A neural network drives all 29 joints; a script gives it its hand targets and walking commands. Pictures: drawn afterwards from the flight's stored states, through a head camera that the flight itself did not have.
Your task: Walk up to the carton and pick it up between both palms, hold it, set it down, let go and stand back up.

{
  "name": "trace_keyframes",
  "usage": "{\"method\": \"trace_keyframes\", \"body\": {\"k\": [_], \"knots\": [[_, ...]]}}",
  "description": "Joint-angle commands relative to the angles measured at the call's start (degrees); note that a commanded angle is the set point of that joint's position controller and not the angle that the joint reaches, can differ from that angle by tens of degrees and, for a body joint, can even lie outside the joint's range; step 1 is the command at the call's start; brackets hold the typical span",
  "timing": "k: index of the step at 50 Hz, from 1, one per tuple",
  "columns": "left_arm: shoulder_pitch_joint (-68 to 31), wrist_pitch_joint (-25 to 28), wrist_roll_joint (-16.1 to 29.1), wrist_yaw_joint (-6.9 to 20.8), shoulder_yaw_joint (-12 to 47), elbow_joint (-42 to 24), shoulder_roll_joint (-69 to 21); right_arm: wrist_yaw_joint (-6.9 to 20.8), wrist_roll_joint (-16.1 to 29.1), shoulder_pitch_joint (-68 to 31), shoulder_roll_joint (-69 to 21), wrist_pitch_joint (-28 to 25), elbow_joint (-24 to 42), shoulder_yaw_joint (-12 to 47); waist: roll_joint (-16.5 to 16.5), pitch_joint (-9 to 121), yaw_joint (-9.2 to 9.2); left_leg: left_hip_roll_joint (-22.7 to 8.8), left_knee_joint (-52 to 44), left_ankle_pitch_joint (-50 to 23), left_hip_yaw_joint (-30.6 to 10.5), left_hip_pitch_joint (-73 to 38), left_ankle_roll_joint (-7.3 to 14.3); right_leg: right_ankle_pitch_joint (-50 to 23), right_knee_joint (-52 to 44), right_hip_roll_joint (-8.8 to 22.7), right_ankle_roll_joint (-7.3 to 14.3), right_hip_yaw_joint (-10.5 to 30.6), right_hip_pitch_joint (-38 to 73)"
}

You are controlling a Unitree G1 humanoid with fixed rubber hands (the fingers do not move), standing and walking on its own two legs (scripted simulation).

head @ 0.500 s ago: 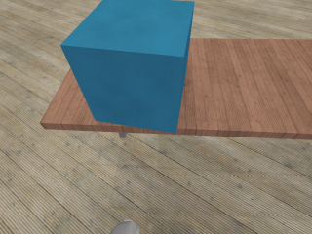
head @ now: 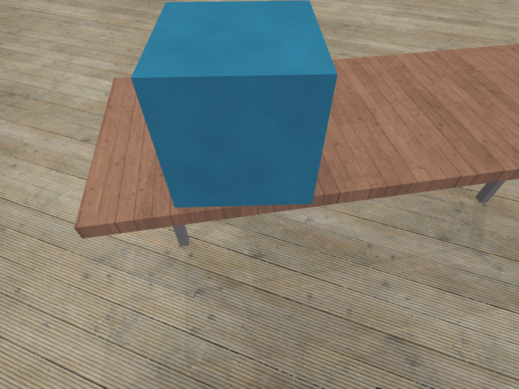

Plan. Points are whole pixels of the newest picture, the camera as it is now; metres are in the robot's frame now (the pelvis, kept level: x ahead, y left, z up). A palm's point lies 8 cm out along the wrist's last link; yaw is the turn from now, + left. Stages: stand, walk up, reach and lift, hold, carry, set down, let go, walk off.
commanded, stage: walk up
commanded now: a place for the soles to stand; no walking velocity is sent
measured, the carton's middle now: (240, 105) +0.55 +0.02 +0.15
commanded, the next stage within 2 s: none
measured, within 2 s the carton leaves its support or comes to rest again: neither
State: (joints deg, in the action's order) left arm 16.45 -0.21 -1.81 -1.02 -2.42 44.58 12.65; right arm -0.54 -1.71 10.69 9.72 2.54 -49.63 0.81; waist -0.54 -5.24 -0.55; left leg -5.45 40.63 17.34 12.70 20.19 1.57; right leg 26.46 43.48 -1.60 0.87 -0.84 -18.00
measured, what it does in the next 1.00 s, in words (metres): stands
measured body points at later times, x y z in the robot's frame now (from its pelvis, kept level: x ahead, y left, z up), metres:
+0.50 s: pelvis +0.02 +0.03 +0.02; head +0.02 +0.03 +0.47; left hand +0.08 +0.25 -0.13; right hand +0.02 -0.20 -0.13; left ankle +0.05 +0.12 -0.71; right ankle +0.01 -0.09 -0.71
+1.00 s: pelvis +0.03 +0.03 +0.02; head +0.04 +0.02 +0.47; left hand +0.09 +0.25 -0.13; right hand +0.03 -0.21 -0.14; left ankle +0.05 +0.12 -0.71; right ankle +0.01 -0.09 -0.71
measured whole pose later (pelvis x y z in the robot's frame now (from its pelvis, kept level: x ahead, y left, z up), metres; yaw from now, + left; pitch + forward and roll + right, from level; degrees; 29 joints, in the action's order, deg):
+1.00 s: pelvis +0.03 +0.03 +0.02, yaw -10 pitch -1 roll +2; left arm 14.9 1.5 0.2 -2.1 3.0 62.8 10.7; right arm -0.7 -0.7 12.7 11.1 0.9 -61.9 1.2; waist 0.7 -1.7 -0.2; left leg -2.2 26.9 15.1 13.7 10.3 1.5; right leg 17.3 31.7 -2.8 0.4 9.1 -12.8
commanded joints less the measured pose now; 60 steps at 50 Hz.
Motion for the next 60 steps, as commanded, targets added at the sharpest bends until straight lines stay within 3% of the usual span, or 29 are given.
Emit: {"method": "trace_keyframes", "body": {"k": [1,2,3,5,7,8,9,11,12,17,32,46,53,54,55,56,57,58,60], "knots": [[7.2,2.3,0.7,0.1,-2.2,-2.4,7.1,1.0,0.8,1.4,5.9,-1.4,3.5,-0.2,8.6,4.4,2.10,-5.0,-3.0,15.3,-6.2,14.1,-2.5,-2.9,-23.0,12.9,7.1,27.8,13.0],[5.2,2.0,2.7,-0.4,-3.2,-0.9,10.1,0.6,1.5,1.2,6.9,-0.6,2.6,-0.8,6.8,-0.1,2.18,-0.3,3.4,17.0,-8.3,4.6,-2.7,11.1,-27.7,19.4,11.9,33.6,-3.9],[2.2,2.0,2.8,-0.8,-3.0,-0.1,9.6,0.7,1.1,1.1,7.1,-0.3,1.9,-0.8,7.5,-2.4,1.29,-0.8,5.5,14.2,-11.0,0.9,-2.0,15.5,-29.9,18.4,12.6,32.4,-8.4],[0.8,2.2,1.9,-1.3,-1.4,0.3,6.1,1.3,1.2,-0.1,7.3,-1.1,1.7,-0.8,6.2,-2.9,1.79,0.2,-1.1,10.7,-10.8,4.2,-1.9,3.3,-28.2,13.7,9.3,24.9,-2.1],[-3.7,2.3,1.5,-1.0,-0.6,0.1,7.4,1.3,0.1,4.4,6.6,-2.6,-0.4,-0.5,6.1,1.2,-1.38,0.5,-9.9,-3.3,-9.4,-4.2,-0.1,-11.8,-22.7,11.6,6.7,19.1,-2.3],[-4.6,2.4,1.4,-0.4,-0.2,0.6,7.1,1.1,-0.1,5.2,7.2,-3.5,-0.8,-0.4,5.0,4.3,-1.97,-0.1,-13.1,-10.0,-10.1,-10.2,0.7,-16.5,-20.3,10.2,5.2,16.6,-3.6],[-2.9,2.6,1.6,0.2,0.3,1.3,5.6,0.8,0.2,4.4,8.3,-4.1,-0.8,-0.7,3.8,6.6,-1.13,-1.4,-13.9,-9.4,-12.3,-13.5,1.1,-15.2,-19.7,8.4,3.9,14.7,-4.3],[0.0,2.3,1.7,0.7,1.2,3.2,3.7,0.7,1.4,3.7,10.4,-4.0,-1.6,-1.1,0.7,5.2,1.01,-4.0,-18.5,4.1,-17.0,-8.4,2.2,-6.2,-19.3,4.7,3.2,11.8,-1.1],[0.6,1.9,1.4,0.5,1.5,4.7,3.1,0.7,2.0,3.4,10.5,-3.6,-2.4,-1.1,-0.3,2.9,1.61,-4.7,-20.9,7.7,-17.6,-5.0,2.5,-6.8,-18.8,4.0,3.1,11.3,1.1],[1.7,2.2,1.4,0.6,2.4,8.8,3.5,0.0,1.4,5.2,10.4,-3.4,-4.4,-0.9,-2.7,1.3,1.50,-5.3,-24.5,4.4,-16.7,-5.7,2.0,-13.3,-18.5,4.3,2.8,10.9,2.4],[0.4,2.7,1.9,-0.6,3.9,15.1,5.1,-0.4,1.2,5.7,9.1,-3.4,-8.5,-1.0,1.5,2.9,-0.20,-4.4,-21.6,-4.5,-10.8,-15.3,2.4,-20.5,-19.6,4.9,1.7,11.9,-1.6],[1.4,2.5,2.0,-1.5,3.8,16.4,5.8,-0.5,1.0,3.9,9.1,-2.5,-9.8,-0.9,1.5,3.5,0.15,-4.5,-19.6,-7.3,-7.5,-17.2,2.7,-25.1,-17.3,4.6,1.7,14.0,-2.5],[1.3,2.3,2.1,-1.8,3.6,15.8,6.2,-0.6,0.9,3.7,9.7,-2.0,-10.0,-0.9,1.7,3.4,0.19,-4.7,-18.7,-6.3,-6.6,-17.3,3.0,-25.3,-16.4,4.2,1.8,15.1,-3.4],[3.1,1.8,1.1,-1.4,3.0,16.8,7.4,-0.4,-0.4,9.3,9.0,-2.6,-10.3,-1.1,2.8,5.6,-1.45,-7.3,-22.8,6.4,-11.0,-21.2,4.6,-13.2,-14.1,1.8,1.5,12.5,-5.9],[1.5,1.4,0.7,-1.2,2.9,16.2,6.6,-0.8,-0.6,10.0,10.9,-2.7,-11.0,-1.7,-0.1,2.3,-1.68,-11.6,-26.7,13.0,-15.1,-21.6,6.2,-6.1,-11.3,0.6,0.5,9.6,-10.3],[1.3,1.3,0.2,-1.0,3.2,15.5,5.6,-1.3,-0.5,9.9,12.7,-2.7,-11.5,-2.0,-1.7,0.7,-1.27,-15.9,-29.1,15.7,-18.2,-21.1,8.2,-3.7,-10.3,1.8,-0.3,8.3,-12.3],[1.2,1.2,0.2,-0.8,3.4,15.1,4.8,-1.6,-0.4,8.5,13.2,-2.8,-11.6,-2.0,-2.4,-1.3,-0.62,-17.9,-29.8,14.7,-18.9,-19.0,9.3,-4.0,-10.7,3.5,-0.5,8.3,-12.3],[1.0,1.4,0.2,-0.7,3.5,14.8,4.8,-1.6,-0.4,8.0,13.0,-3.0,-11.5,-1.8,-2.5,-2.4,-0.24,-17.6,-29.6,12.3,-17.7,-16.4,9.2,-5.8,-12.8,4.6,-0.4,9.0,-10.5],[0.5,2.0,0.4,-0.3,3.1,14.4,5.8,-0.7,-0.5,8.6,11.1,-3.2,-11.6,-1.1,-1.8,-3.6,-0.02,-12.6,-27.7,9.7,-12.6,-11.2,6.4,-9.9,-17.1,4.4,0.7,10.1,-5.2]]}}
